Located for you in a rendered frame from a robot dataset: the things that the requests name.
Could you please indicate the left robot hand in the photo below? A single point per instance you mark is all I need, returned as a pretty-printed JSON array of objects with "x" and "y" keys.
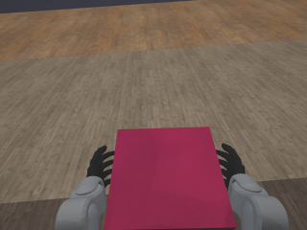
[{"x": 96, "y": 165}]

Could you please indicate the carton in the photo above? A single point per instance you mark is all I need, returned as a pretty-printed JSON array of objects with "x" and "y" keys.
[{"x": 167, "y": 178}]

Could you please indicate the right robot hand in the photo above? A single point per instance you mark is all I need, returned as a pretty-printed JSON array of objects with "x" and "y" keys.
[{"x": 233, "y": 165}]

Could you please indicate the right robot forearm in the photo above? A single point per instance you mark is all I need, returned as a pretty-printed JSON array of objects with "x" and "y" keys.
[{"x": 256, "y": 208}]

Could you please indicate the left robot forearm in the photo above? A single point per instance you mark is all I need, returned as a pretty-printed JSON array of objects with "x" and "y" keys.
[{"x": 84, "y": 207}]

